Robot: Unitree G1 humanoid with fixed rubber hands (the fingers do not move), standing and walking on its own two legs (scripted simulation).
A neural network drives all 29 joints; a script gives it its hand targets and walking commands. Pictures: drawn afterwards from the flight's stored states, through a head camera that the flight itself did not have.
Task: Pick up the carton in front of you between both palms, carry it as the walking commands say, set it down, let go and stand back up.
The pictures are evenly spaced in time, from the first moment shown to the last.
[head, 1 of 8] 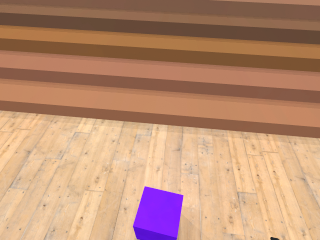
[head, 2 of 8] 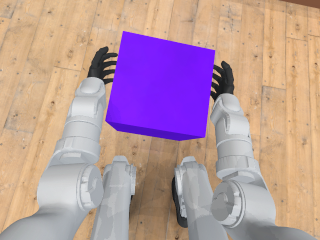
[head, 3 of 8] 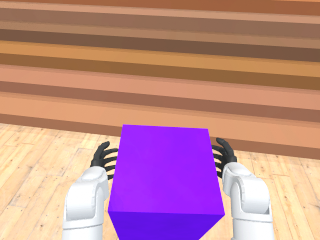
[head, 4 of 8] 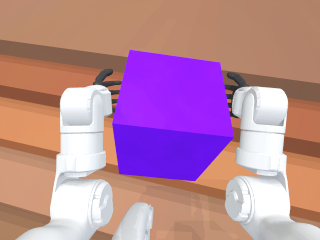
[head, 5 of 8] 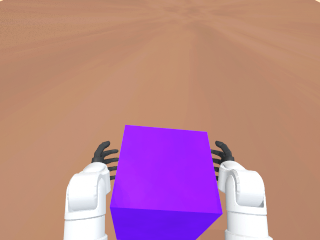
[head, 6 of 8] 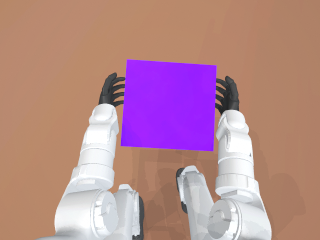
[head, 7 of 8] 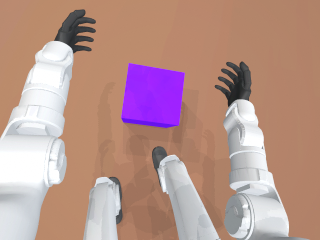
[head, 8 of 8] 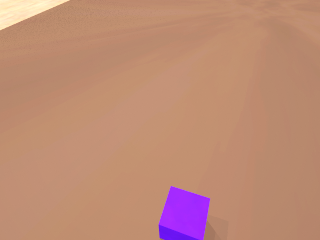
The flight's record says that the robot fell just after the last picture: no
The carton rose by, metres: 1.78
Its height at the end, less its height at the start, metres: +1.03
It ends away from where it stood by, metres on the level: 4.38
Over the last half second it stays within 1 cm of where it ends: yes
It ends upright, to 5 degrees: yes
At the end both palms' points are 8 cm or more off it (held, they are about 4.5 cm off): yes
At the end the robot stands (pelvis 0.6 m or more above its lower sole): yes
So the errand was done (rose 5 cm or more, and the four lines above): yes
